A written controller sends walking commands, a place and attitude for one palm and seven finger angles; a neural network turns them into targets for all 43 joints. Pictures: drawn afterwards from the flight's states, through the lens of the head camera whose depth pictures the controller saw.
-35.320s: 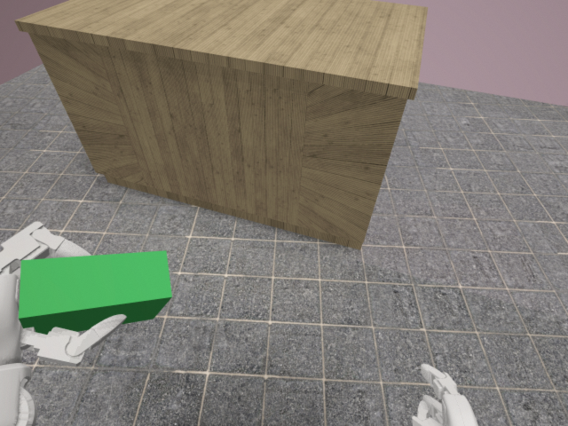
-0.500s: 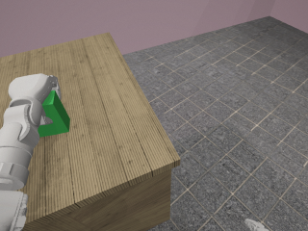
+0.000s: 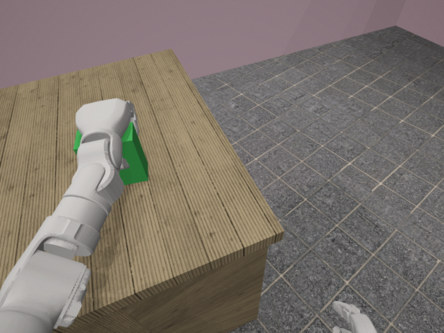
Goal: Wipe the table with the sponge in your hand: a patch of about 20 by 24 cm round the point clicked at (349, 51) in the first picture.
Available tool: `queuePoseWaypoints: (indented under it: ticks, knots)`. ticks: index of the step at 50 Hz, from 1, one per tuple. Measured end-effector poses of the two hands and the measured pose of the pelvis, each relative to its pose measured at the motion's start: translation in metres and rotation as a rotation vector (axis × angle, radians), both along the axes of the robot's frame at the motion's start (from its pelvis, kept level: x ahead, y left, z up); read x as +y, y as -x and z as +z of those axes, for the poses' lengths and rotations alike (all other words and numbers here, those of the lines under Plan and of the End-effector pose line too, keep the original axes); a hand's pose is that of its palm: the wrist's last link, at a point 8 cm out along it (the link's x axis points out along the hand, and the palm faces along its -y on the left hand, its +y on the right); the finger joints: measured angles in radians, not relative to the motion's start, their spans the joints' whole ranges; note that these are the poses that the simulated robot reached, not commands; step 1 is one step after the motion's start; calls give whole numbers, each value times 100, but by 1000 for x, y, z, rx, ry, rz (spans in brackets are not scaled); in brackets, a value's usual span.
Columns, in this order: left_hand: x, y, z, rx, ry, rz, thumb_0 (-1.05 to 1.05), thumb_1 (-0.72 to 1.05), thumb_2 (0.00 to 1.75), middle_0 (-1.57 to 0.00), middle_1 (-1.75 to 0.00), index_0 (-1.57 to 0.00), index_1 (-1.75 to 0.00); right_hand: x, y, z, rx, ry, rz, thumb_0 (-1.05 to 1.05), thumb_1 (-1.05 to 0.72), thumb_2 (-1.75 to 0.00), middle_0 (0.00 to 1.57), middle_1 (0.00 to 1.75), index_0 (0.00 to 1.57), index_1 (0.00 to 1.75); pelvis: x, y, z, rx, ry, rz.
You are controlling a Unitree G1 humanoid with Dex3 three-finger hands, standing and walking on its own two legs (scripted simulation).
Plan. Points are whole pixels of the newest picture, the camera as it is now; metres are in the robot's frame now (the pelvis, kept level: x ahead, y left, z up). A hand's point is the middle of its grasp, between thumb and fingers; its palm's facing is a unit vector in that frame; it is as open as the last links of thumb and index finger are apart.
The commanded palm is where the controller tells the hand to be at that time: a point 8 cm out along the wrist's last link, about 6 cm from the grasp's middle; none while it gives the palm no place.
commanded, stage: wipe back along the middle lane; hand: left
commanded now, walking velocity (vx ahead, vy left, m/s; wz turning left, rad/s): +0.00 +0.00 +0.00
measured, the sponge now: (118, 164) +0.40 +0.27 +0.08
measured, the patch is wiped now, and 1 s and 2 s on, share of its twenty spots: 0.30 0.50 0.60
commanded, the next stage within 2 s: slide across to the third lane in 1.50 s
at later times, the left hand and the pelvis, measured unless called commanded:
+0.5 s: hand (117, 159) +0.36 +0.23 +0.14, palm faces +0.09 -0.05 -0.99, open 9.3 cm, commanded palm +0.31 +0.22 +0.17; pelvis +0.00 -0.01 +0.00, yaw -1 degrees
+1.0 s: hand (121, 183) +0.31 +0.20 +0.14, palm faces +0.13 -0.07 -0.99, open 9.3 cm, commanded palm +0.25 +0.20 +0.16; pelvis +0.00 -0.05 +0.00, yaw -3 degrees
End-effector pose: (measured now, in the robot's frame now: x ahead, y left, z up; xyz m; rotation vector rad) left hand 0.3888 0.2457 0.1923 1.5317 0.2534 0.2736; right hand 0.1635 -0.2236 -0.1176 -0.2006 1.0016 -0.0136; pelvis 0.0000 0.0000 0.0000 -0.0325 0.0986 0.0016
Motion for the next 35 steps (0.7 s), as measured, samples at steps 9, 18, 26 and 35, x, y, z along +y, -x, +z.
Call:
queuePoseWaypoints:
  ticks: [9, 18, 26, 35]
  knots:
    - [-1, 26, -1, -95, 21, 33, 1, -46, 109, -79, -145, -80, -145, -10, 7, 0, 19, -9, -17, 1, -90, -90, 20, 30, 20, 30, 3, -3, 0, -21, 3, -13]
    - [-14, 41, -2, -74, 11, 90, 1, -44, 108, -77, -147, -79, -147, 3, -36, 17, -115, -37, 38, 1, -90, -90, 20, 30, 19, 30, -1, 1, -1, -37, -1, -12]
    - [-21, 55, -2, -81, 38, 74, 2, -44, 108, -76, -148, -78, -148, 14, -64, 35, -226, -79, 77, 1, -90, -90, 20, 30, 19, 30, -10, -3, -1, -47, -6, -22]
    - [-30, 79, -4, -118, 46, 87, 2, -43, 107, -75, -149, -77, -149, 4, -64, 36, -225, -90, 94, 1, -90, -90, 20, 30, 20, 30, -25, -2, -1, -66, -11, -32]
